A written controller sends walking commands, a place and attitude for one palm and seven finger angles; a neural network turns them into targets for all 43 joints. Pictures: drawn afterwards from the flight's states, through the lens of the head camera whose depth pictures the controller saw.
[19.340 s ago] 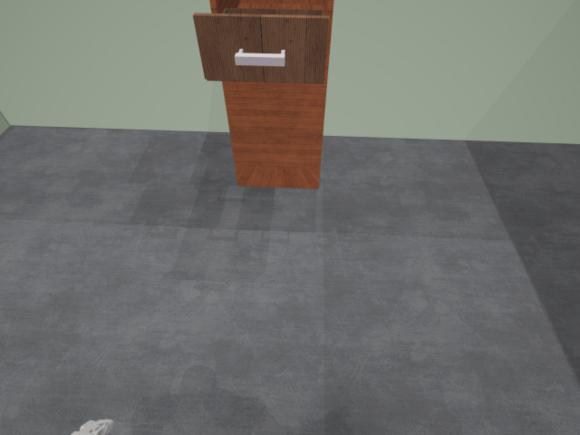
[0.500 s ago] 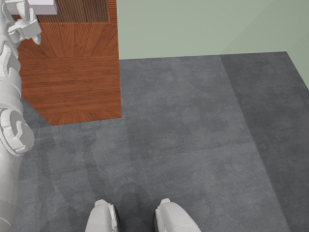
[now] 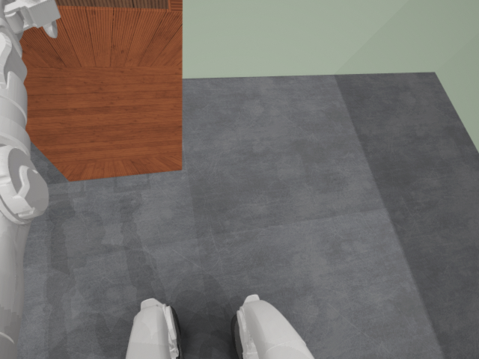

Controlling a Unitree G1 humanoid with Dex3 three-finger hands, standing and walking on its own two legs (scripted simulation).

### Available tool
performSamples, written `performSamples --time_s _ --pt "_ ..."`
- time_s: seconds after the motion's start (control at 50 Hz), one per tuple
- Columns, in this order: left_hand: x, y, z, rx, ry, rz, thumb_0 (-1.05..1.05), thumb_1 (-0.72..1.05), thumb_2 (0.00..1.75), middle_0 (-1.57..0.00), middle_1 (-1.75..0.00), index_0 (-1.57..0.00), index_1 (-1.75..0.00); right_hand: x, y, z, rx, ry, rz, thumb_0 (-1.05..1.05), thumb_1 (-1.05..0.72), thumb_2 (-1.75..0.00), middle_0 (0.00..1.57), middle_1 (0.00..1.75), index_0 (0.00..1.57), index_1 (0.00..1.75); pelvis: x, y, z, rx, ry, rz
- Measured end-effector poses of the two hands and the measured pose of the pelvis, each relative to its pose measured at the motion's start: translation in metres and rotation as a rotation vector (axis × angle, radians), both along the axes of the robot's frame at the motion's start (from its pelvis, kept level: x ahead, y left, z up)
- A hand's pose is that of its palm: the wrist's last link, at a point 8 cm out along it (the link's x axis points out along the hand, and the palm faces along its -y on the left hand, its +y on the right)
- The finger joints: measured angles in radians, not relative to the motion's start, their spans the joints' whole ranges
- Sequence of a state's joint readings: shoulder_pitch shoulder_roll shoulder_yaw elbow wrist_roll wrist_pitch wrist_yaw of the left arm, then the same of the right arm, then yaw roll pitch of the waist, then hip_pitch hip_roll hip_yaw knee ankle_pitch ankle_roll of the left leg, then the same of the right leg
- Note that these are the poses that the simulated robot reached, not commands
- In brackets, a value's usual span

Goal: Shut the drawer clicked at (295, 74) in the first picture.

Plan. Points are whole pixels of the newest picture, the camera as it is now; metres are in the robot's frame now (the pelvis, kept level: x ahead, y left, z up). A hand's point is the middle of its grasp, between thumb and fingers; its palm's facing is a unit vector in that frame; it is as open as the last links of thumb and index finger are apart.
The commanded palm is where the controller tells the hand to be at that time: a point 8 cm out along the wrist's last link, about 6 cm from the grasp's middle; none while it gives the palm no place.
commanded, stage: pull the fist back off the drawer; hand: left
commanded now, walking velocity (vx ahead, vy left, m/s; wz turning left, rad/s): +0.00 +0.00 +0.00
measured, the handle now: out of the picture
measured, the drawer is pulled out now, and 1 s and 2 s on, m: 0.00 0.00 0.00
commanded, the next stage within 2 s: draw the hand back to the body in 0.46 s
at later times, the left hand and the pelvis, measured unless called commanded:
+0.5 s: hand (43, 19) +0.57 +0.17 +0.13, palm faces +0.05 -1.00 -0.01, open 3.2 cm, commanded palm +0.55 +0.20 +0.13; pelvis +0.03 -0.01 +0.03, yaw +0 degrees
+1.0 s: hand (7, 85) +0.44 +0.18 +0.17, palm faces +0.04 -1.00 -0.04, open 3.2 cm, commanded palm +0.40 +0.23 +0.18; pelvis +0.05 -0.03 +0.06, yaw +3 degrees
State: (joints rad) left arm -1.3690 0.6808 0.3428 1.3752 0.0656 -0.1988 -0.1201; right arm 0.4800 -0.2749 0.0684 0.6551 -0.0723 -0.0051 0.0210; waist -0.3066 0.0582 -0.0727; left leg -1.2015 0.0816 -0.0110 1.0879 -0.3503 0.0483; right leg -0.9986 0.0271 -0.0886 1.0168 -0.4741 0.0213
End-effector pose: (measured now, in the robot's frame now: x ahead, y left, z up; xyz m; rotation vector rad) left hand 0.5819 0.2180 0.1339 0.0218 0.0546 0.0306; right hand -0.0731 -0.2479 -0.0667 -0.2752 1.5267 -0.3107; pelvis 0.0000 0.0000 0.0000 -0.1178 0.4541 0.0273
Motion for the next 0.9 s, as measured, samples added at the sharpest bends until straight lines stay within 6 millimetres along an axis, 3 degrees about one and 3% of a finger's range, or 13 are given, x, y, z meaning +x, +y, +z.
performSamples --time_s 0.16,0.28,0.64,0.72,0.9 --pt "-0.004 -0.002 0.001 -0.015 -0.013 0.009 0.05 0.80 0.89 -1.40 -1.60 -1.39 -1.60 -0.001 0.007 -0.001 0.025 -0.008 -0.024 0.01 -0.90 -0.89 0.20 0.30 0.21 0.30 0.002 0.003 0.004 0.009 -0.012 -0.015" --pt "-0.014 0.000 0.002 -0.003 -0.016 0.010 0.03 0.86 0.89 -1.40 -1.60 -1.39 -1.60 0.009 0.008 0.001 0.056 -0.014 -0.034 0.01 -0.90 -0.89 0.20 0.30 0.21 0.30 0.010 0.003 0.013 0.020 -0.036 -0.023" --pt "-0.044 0.000 0.004 -0.012 -0.044 0.010 0.01 0.90 0.90 -1.40 -1.60 -1.39 -1.60 0.097 -0.028 0.003 0.050 -0.160 0.028 0.01 -0.90 -0.89 0.20 0.30 0.21 0.30 0.038 -0.013 0.029 0.049 -0.102 -0.012" --pt "-0.064 0.000 0.011 0.005 -0.074 0.002 0.01 0.90 0.90 -1.40 -1.60 -1.39 -1.60 0.118 -0.031 0.004 0.071 -0.222 0.020 0.01 -0.90 -0.89 0.20 0.30 0.21 0.30 0.044 -0.016 0.035 0.061 -0.132 -0.022" --pt "-0.135 0.008 0.028 0.017 -0.073 0.018 0.01 0.90 0.90 -1.40 -1.60 -1.39 -1.60 0.188 -0.031 0.014 0.120 -0.424 0.080 0.01 -0.90 -0.89 0.20 0.30 0.21 0.30 0.053 -0.026 0.052 0.086 -0.248 -0.003"
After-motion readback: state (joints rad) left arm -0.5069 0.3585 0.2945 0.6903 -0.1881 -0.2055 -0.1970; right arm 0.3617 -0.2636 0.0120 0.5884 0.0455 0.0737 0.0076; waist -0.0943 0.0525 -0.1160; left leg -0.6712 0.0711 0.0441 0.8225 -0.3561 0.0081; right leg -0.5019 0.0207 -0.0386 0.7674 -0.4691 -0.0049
